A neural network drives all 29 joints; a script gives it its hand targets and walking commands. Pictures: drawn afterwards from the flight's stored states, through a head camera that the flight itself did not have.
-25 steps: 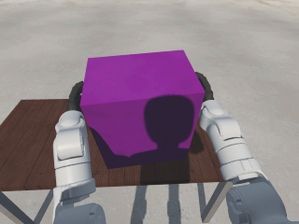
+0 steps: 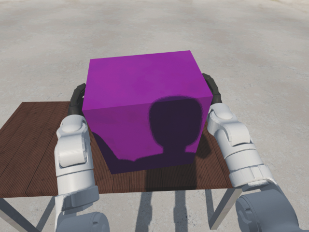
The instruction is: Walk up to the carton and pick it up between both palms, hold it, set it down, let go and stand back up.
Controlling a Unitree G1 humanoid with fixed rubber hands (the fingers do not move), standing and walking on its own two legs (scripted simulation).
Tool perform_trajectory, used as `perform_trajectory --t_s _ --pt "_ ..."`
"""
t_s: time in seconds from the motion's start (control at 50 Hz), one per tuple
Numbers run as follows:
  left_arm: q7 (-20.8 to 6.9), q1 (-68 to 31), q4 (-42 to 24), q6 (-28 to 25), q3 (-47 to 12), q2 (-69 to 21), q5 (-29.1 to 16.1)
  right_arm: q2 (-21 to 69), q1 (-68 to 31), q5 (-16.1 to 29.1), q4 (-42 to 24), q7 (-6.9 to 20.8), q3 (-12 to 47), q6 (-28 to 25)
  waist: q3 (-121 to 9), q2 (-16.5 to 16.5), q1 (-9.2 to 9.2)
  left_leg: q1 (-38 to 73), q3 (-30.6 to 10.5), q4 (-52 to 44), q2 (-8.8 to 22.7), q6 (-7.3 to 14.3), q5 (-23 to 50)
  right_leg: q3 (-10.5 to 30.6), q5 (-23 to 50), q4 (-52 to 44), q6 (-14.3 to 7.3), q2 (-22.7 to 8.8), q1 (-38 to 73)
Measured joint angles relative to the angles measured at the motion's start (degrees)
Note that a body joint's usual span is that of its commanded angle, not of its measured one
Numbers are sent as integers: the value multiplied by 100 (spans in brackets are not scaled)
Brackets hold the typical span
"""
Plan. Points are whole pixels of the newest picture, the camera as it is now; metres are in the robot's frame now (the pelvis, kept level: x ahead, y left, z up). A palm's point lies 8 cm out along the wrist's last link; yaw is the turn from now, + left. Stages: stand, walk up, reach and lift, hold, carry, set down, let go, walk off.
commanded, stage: hold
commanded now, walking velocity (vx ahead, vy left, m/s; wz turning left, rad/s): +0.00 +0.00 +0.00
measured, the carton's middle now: (147, 117) +0.38 +0.01 +0.15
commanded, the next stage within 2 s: none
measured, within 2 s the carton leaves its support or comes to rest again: neither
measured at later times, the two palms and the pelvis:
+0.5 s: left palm (79, 114) +0.35 +0.17 +0.19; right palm (215, 103) +0.36 -0.16 +0.20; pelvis +0.00 +0.00 +0.00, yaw +0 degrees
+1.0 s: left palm (77, 113) +0.35 +0.17 +0.20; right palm (213, 101) +0.36 -0.16 +0.20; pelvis +0.00 +0.00 +0.00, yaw +0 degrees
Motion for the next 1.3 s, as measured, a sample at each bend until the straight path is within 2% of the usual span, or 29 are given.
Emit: perform_trajectory --t_s 0.18,0.34,0.5,0.66,0.74,0.9,1.0,1.08,1.16,1.3 --pt "-5 40 -125 65 10 28 -32 130 34 -98 -64 21 -109 6 -30 -42 11 -59 -21 -10 -3 -9 34 -22 -11 58 -13 -3 -82" --pt "-9 -221 286 -20 34 74 21 156 -203 -202 228 83 -325 33 -107 -42 -14 -86 -6 -67 1 -7 67 -7 15 30 -19 0 -129" --pt "2 -49 -38 58 -12 8 52 -15 -75 6 55 16 2 -7 -9 -19 -33 34 32 -17 27 -18 7 32 4 22 -18 24 0" --pt "-45 -30 4 35 65 -4 35 86 -42 -66 1 0 -92 57 -44 -27 17 16 -11 -19 32 -29 29 -10 -8 53 -38 32 -16" --pt "-64 -124 175 3 90 79 -7 196 -125 -198 118 24 -241 61 -92 -58 -30 -48 -56 -56 13 -31 80 -57 -8 72 -43 16 -89" --pt "-79 -325 411 -11 147 50 94 103 -266 -194 349 41 -215 20 -31 -11 45 -32 19 -75 18 -15 86 17 18 70 -33 15 -109" --pt "25 -133 71 -37 20 40 -26 58 -139 -69 113 34 -137 -75 -98 -6 -7 -92 -10 -17 13 -20 50 -13 7 57 -21 12 -123" --pt "-36 -192 260 -18 65 22 80 34 -200 -81 240 30 -127 23 -39 -23 12 16 -7 -23 10 -10 27 -10 -8 43 -22 10 -13" --pt "-27 -37 36 -2 48 27 6 75 -88 -81 57 5 -77 21 -79 -57 -47 -9 -29 2 13 -20 15 -32 -9 30 -19 15 -12" --pt "-42 -148 193 4 71 28 40 123 -131 -156 171 43 -208 23 -96 -69 -33 -47 -4 -28 3 -10 38 -9 -8 53 -20 2 -83"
